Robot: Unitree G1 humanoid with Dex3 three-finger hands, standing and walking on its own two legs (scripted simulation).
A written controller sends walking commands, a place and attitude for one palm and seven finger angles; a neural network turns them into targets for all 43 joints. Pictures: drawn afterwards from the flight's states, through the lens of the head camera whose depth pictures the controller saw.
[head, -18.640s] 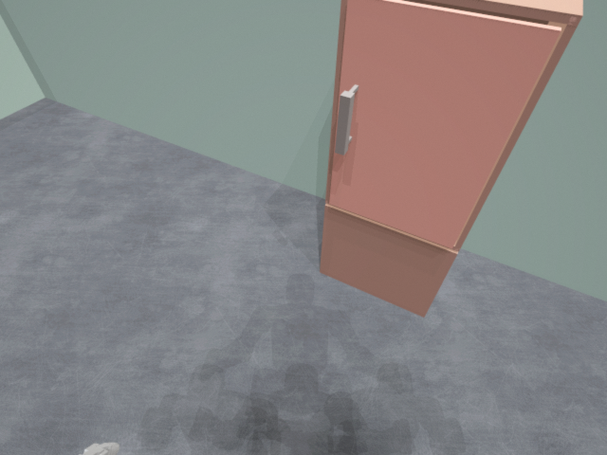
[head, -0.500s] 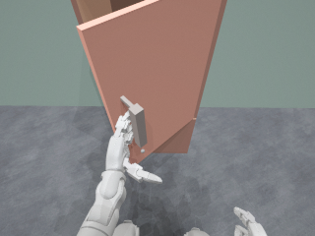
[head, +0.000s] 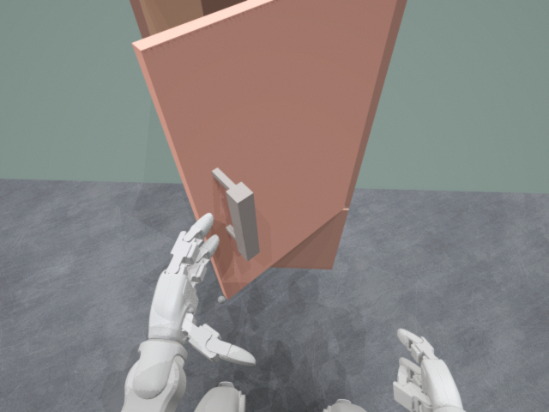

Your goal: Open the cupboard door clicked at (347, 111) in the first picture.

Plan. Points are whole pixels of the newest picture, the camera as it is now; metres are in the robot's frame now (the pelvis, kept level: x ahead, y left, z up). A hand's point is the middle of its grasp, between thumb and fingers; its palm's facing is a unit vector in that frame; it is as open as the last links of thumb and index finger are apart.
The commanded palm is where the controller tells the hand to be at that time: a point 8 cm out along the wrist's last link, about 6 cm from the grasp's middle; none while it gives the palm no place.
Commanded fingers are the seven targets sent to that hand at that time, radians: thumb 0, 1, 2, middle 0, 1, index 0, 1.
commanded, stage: slide the hand sideways off the handle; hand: left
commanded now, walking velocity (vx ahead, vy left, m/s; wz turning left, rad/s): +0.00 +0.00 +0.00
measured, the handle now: (235, 216) +0.39 +0.09 +0.06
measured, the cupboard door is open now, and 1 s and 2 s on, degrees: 43 43 43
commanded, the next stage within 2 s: draw the hand back to the body in 0.34 s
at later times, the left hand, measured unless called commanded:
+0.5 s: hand (185, 330) +0.22 +0.13 +0.06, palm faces -0.03 -1.00 -0.02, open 16.3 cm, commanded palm +0.20 +0.19 +0.07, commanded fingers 0.00 -0.50 0.30 -0.15 -0.30 -0.15 -0.30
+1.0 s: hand (110, 318) +0.21 +0.19 +0.12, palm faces +0.05 -0.99 -0.14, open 16.0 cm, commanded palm +0.18 +0.24 +0.15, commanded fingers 0.00 -0.19 0.44 -0.16 -0.30 -0.16 -0.30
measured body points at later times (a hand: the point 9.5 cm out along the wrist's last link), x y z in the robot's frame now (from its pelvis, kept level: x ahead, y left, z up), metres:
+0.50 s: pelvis +0.00 -0.01 -0.01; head +0.05 -0.02 +0.43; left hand +0.21 +0.18 +0.06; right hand +0.18 -0.24 -0.09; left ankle +0.03 +0.14 -0.66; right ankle -0.01 -0.12 -0.66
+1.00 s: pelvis +0.01 +0.01 +0.03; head +0.02 +0.00 +0.48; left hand +0.20 +0.24 +0.13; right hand +0.19 -0.22 -0.04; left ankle +0.03 +0.14 -0.66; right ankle -0.01 -0.12 -0.66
